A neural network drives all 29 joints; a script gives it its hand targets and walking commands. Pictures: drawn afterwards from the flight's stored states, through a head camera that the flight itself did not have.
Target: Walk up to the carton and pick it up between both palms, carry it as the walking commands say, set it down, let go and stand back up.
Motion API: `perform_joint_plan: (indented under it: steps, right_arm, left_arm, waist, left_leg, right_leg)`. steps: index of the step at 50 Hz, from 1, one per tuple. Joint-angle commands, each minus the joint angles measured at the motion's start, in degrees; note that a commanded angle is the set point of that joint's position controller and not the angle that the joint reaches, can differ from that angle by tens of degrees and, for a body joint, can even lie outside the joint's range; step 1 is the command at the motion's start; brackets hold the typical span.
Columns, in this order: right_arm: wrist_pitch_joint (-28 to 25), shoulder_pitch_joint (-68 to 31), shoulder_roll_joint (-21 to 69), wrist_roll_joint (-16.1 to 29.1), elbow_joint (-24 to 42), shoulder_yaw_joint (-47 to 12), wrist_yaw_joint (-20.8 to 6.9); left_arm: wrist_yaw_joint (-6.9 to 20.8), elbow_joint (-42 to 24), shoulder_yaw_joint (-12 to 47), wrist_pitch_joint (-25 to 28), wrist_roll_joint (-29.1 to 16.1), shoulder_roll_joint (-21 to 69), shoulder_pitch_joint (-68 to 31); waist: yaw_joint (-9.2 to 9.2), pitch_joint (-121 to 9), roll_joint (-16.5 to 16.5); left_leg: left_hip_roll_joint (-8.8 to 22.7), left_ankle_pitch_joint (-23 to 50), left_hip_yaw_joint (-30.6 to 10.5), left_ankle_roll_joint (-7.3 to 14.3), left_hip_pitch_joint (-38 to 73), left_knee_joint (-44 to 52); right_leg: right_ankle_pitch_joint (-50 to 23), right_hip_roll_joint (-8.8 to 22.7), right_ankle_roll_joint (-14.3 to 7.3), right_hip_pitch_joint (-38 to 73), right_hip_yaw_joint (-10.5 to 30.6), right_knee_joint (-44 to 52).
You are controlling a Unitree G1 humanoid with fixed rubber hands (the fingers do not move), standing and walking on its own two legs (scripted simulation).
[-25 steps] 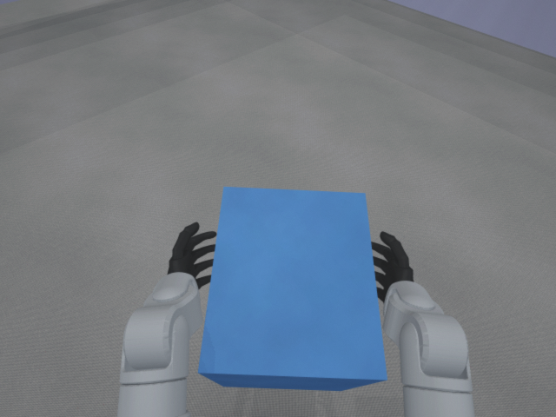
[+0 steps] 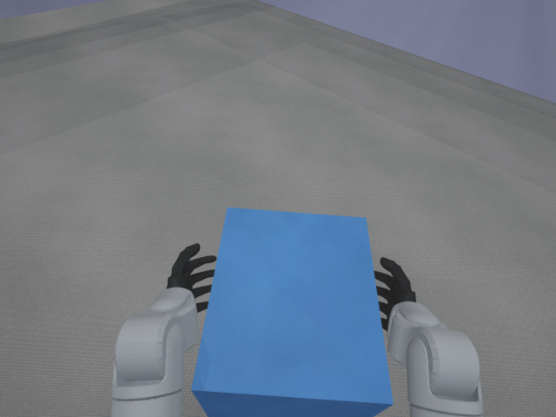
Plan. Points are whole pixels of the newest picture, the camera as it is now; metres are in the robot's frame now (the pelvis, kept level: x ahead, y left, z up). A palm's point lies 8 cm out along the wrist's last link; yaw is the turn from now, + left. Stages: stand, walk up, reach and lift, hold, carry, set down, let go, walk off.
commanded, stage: carry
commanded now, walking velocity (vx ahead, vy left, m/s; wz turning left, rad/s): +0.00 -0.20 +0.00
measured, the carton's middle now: (287, 327) +0.26 +0.00 +0.01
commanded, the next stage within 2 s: none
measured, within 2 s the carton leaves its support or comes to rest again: neither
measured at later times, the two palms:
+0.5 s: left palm (254, 327) +0.23 +0.04 +0.06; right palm (468, 321) +0.24 -0.24 +0.06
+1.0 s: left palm (382, 339) +0.21 -0.12 +0.07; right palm out of the picture +0.20 -0.40 +0.07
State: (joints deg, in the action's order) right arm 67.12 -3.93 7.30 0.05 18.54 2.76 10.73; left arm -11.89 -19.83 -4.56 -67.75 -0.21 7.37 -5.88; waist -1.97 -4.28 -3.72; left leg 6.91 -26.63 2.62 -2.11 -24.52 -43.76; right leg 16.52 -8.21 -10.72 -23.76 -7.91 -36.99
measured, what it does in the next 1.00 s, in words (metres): steps to the right: right foot, then left foot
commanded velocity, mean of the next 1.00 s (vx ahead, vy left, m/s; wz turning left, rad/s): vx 0.00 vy -0.20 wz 0.00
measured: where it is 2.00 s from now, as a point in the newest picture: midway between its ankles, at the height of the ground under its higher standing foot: outside the picture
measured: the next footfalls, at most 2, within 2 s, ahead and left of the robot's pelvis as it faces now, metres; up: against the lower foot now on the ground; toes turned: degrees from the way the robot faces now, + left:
right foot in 0.20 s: +0.03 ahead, -0.16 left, +0.00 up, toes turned -3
left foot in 0.50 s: +0.01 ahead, -0.03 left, +0.00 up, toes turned +10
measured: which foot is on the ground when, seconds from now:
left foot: down 0.00-0.22, up 0.24-0.48, down 0.50-0.82, up 0.84-0.96, down 0.98-1.00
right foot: down 0.00-0.06, up 0.08-0.18, down 0.20-0.54, up 0.56-0.78, down 0.80-1.00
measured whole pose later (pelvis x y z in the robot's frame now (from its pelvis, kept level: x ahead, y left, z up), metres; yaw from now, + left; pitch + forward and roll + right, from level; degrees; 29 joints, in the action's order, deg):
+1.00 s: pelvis -0.07 -0.25 +0.00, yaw +3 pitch +2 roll -1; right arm 67.0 -7.2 7.5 0.2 26.2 5.1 10.3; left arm -11.9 -24.6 -2.9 -64.4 -0.5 7.6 -8.2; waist -2.8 5.4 1.5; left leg 5.9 -24.6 4.2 -2.0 -23.4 -44.3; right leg 17.8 1.4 -1.5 -25.3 -6.3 -41.6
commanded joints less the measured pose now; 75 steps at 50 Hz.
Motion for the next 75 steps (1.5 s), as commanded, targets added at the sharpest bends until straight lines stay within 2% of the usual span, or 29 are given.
perform_joint_plan:
  steps: [1, 2, 3, 4, 6, 9, 10, 11, 12, 14, 20, 24, 26, 27, 28, 30, 38, 40, 42, 49, 52, 56, 58, 61, 69, 71, 72, 74, 75]
  right_arm:
    - [-3.36, -32.53, 52.57, 17.82, 17.67, -35.5, -7.6]
    - [-3.32, -30.17, 52.2, 18.23, 17.24, -34.58, -7.7]
    - [-4.21, -31.82, 53.97, 18.65, 17.34, -32.95, -7.93]
    - [-4.93, -32.33, 55.04, 17.65, 17.44, -30.68, -7.8]
    - [-3.04, -28.73, 52.72, 15.53, 15.95, -31.32, -7.82]
    - [-3.21, -28.33, 51.14, 15.99, 17.71, -34.24, -7.7]
    - [-2.77, -28.27, 50.54, 16.09, 18.07, -34.35, -7.19]
    - [-2.61, -28.22, 49.29, 15.27, 20.26, -34.86, -6.78]
    - [-2.6, -33.52, 49.92, 16.53, 23.36, -38.45, -7.25]
    - [-2.92, -32.21, 51.41, 16.59, 19.22, -37.37, -7.71]
    - [-4.59, -37.51, 54.27, 19.39, 21.99, -38.73, -8.73]
    - [-4.21, -30.87, 52.43, 17.42, 18.11, -34.57, -8.33]
    - [-4.25, -28.93, 51.33, 16.4, 15.77, -32.26, -8.48]
    - [-5.03, -27.16, 52.23, 15.48, 14.08, -30.83, -8.5]
    - [-5.46, -24.83, 53.64, 13.88, 12.81, -29.69, -8.19]
    - [-5.33, -22.67, 53.77, 11.57, 12.97, -28.95, -8.21]
    - [-4.81, -28.77, 50.34, 13.65, 20.6, -31.28, -7.25]
    - [-4.09, -27.24, 50.12, 13.7, 19.59, -32.36, -7.2]
    - [-3.28, -27.75, 50.0, 14.24, 20.78, -35.16, -8.17]
    - [-3.46, -34.58, 53.99, 20.04, 22.21, -38.83, -9.78]
    - [-3.97, -30.2, 53.07, 18.61, 17.53, -35.71, -9.64]
    - [-3.94, -30.32, 53.5, 15.73, 16.42, -34.82, -9.06]
    - [-3.74, -32.63, 51.98, 15.36, 18.74, -35.11, -8.71]
    - [-4.04, -34.02, 54.36, 16.64, 19.45, -36.63, -8.28]
    - [-3.67, -34.61, 55.04, 17.91, 17.2, -35.94, -8.26]
    - [-3.12, -32.85, 53.35, 16.71, 16.58, -34.62, -7.89]
    - [-2.79, -30.84, 53.06, 16.28, 15.4, -33.93, -7.87]
    - [-4.29, -28.31, 55.35, 15.85, 13.5, -31.5, -8.19]
    - [-4.36, -29.37, 55.72, 14.78, 13.7, -30.55, -8.21]
  left_arm:
    - [7.78, -14.15, 34.3, 3.62, -13.53, 52.25, -30.8]
    - [7.57, -14.18, 33.76, 3.42, -12.48, 50.54, -30.58]
    - [7.9, -16.25, 35.79, 3.65, -13.71, 52.37, -33.84]
    - [8.48, -17.62, 38.18, 3.84, -15.6, 53.29, -37.32]
    - [8.1, -15.46, 37.17, 3.97, -15.53, 51.65, -30.17]
    - [7.69, -16.07, 36.6, 4.01, -14.63, 51.75, -27.33]
    - [7.41, -15.93, 36.35, 3.82, -14.82, 51.21, -26.52]
    - [7.45, -15.31, 35.77, 3.81, -15.12, 49.51, -25.65]
    - [7.72, -13.47, 34.06, 4.53, -13.44, 50.39, -24.16]
    - [8.47, -11.78, 33.37, 4.37, -13.28, 51.64, -22.25]
    - [8.98, -17.22, 33.46, 6.97, -14.85, 54.59, -28.22]
    - [8.41, -17.01, 35.81, 5.96, -15.89, 53.44, -27.79]
    - [8.61, -15.57, 37.36, 4.76, -16.28, 52.89, -27.59]
    - [9.02, -19.7, 40.11, 4.71, -17.87, 52.77, -33.39]
    - [9.75, -20.24, 41.54, 4.74, -19.19, 53.45, -37.27]
    - [10.49, -17.35, 41.97, 4.65, -20.0, 55.88, -34.25]
    - [9.26, -15.58, 40.49, 4.34, -18.57, 54.12, -27.69]
    - [9.13, -15.72, 40.06, 3.96, -18.18, 53.84, -27.57]
    - [9.17, -14.83, 38.57, 4.31, -16.33, 52.58, -25.84]
    - [8.12, -16.55, 33.92, 5.81, -13.17, 52.9, -24.59]
    - [8.45, -17.88, 36.58, 5.04, -13.65, 51.92, -28.03]
    - [9.34, -17.91, 38.99, 4.53, -16.41, 53.9, -31.84]
    - [9.59, -16.51, 38.38, 4.44, -16.83, 52.85, -32.94]
    - [9.9, -16.24, 37.14, 4.4, -16.94, 54.72, -30.38]
    - [9.27, -15.85, 34.85, 5.15, -16.42, 54.56, -32.52]
    - [9.11, -12.48, 34.88, 4.11, -15.24, 54.03, -29.53]
    - [9.0, -11.09, 34.53, 3.42, -14.56, 53.19, -27.45]
    - [9.9, -16.48, 38.06, 3.37, -16.33, 53.72, -35.27]
    - [10.37, -17.04, 39.53, 3.42, -17.78, 54.71, -39.32]
  waist:
    - [-1.23, -20.71, -3.35]
    - [-2.91, -19.59, 2.79]
    - [-2.49, -20.81, 32.15]
    - [0.0, -18.61, 38.16]
    - [2.45, -20.71, 16.25]
    - [2.49, -21.65, 20.8]
    - [2.6, -23.99, 12.52]
    - [1.39, -23.37, -12.01]
    - [2.31, -25.78, -21.11]
    - [2.55, -22.33, -6.52]
    - [3.64, -24.66, -6.91]
    - [2.67, -28.12, -5.41]
    - [1.03, -27.93, 15.59]
    - [0.03, -22.77, 30.84]
    - [-0.64, -22.09, 27.24]
    - [0.41, -23.22, 13.26]
    - [2.37, -25.83, 22.44]
    - [2.22, -29.0, 12.83]
    - [2.03, -28.46, -13.42]
    - [1.29, -28.64, -9.18]
    - [1.04, -24.88, 26.37]
    - [2.52, -22.03, 18.65]
    - [2.06, -24.04, -9.43]
    - [2.5, -23.79, 0.12]
    - [2.46, -25.97, -4.94]
    - [2.06, -26.16, -5.95]
    - [0.81, -26.28, -2.35]
    - [-1.79, -22.0, 31.26]
    - [-1.03, -15.32, 31.54]
  left_leg:
    - [-0.26, -7.7, 6.44, 4.13, 22.38, 9.42]
    - [4.17, -3.42, 5.6, 9.4, 30.14, 25.19]
    - [23.56, 3.62, -21.31, 15.73, 25.66, 31.77]
    - [34.03, 15.64, -34.4, 19.43, 17.0, 25.86]
    - [20.2, 33.6, -13.76, 6.58, 14.5, 15.74]
    - [8.7, 40.5, 1.05, -1.12, 11.54, 4.92]
    - [6.21, 22.22, 2.09, -2.45, 0.47, -0.44]
    - [-0.7, -12.32, 6.7, -6.3, -16.57, -14.73]
    - [-1.48, -16.81, 0.71, -3.97, -16.5, -22.34]
    - [-1.3, -10.55, -0.6, -3.13, -15.14, -27.83]
    - [-1.76, -6.56, 1.43, -1.06, -9.16, -15.65]
    - [-2.37, -1.28, 1.8, 2.71, 6.78, 7.39]
    - [14.68, 21.69, -18.35, 9.2, 28.83, 21.75]
    - [29.77, 49.45, -33.99, 19.34, 30.34, 21.36]
    - [28.46, 57.92, -29.98, 21.98, 29.94, 17.91]
    - [22.11, 60.72, -19.95, 15.86, 31.87, 14.13]
    - [13.55, 51.07, -5.21, 6.15, 18.24, 9.84]
    - [8.2, 37.46, 0.47, 0.07, 9.65, 2.8]
    - [-2.83, -7.79, 4.74, -2.83, -2.96, -4.03]
    - [1.75, 7.71, -0.38, 1.95, 9.54, 10.43]
    - [21.58, 50.07, -22.35, 12.52, 22.31, 14.97]
    - [12.56, 36.52, -4.18, 2.7, 8.32, 8.72]
    - [-1.0, -9.55, 6.55, -3.45, -6.51, -7.3]
    - [-2.37, -9.98, 1.5, -1.24, -8.17, -20.25]
    - [-3.64, -6.65, 3.7, 2.84, 5.78, 1.25]
    - [-4.61, -4.18, 6.77, 5.32, 17.19, 16.66]
    - [-2.32, 2.86, 6.59, 7.02, 28.25, 28.78]
    - [28.72, -2.27, -31.86, 21.02, 27.25, 34.11]
    - [32.21, 6.07, -30.33, 23.04, 16.9, 31.78]
  right_leg:
    - [-31.34, 15.88, 30.45, -1.64, 9.62, 23.84]
    - [-35.51, 7.74, 38.9, -6.33, 0.76, 9.42]
    - [-6.17, 3.32, 34.38, -9.46, 3.63, -24.23]
    - [11.9, 10.84, 23.04, -14.15, 19.97, -39.16]
    - [12.98, 12.75, 12.23, -5.33, 18.08, -17.86]
    - [-1.97, 7.18, 11.72, 10.56, 2.51, 14.29]
    - [-12.48, 13.66, 10.55, 21.97, 8.42, 15.71]
    - [-45.04, 31.16, 6.22, 32.0, 26.97, 12.89]
    - [-55.01, 32.16, -0.02, 27.41, 31.89, 9.21]
    - [-47.18, 26.12, 1.95, 22.94, 22.75, 9.4]
    - [-40.2, 24.2, -2.99, 26.15, 18.47, 7.69]
    - [-36.41, 22.53, -1.18, 20.85, 16.33, 6.61]
    - [-14.17, 16.07, 7.21, -3.82, 11.47, -5.33]
    - [16.91, 8.43, 12.6, -18.5, 7.5, -15.35]
    - [20.76, 9.0, 12.4, -18.19, 14.26, -27.29]
    - [12.89, 9.72, 11.46, -16.92, 14.17, -25.72]
    - [0.67, 6.14, 12.7, 7.32, 0.21, 4.79]
    - [-14.56, 14.13, 10.17, 22.58, 5.85, 14.68]
    - [-44.93, 29.51, 1.98, 25.56, 22.26, 9.61]
    - [-41.55, 20.47, 4.95, 18.92, 8.71, -0.57]
    - [12.19, 10.74, 11.95, -6.54, 5.57, -12.53]
    - [-3.63, 11.44, 9.57, 13.1, 4.21, 6.31]
    - [-28.65, 30.52, 0.87, 24.81, 28.38, 18.45]
    - [-20.31, 28.35, 0.11, 22.72, 24.08, 17.81]
    - [-15.98, 23.01, 6.62, 23.44, 13.7, 23.45]
    - [-16.85, 21.18, 13.04, 19.67, 10.69, 27.28]
    - [-16.0, 17.97, 18.82, 13.43, 6.78, 25.54]
    - [4.85, 9.35, 27.88, -5.8, 7.47, -12.61]
    - [14.07, 12.37, 21.07, -9.87, 20.82, -31.36]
